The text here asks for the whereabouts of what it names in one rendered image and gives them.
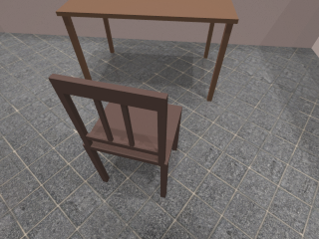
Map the table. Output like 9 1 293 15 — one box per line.
56 0 239 102

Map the chair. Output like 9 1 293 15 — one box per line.
48 74 182 198

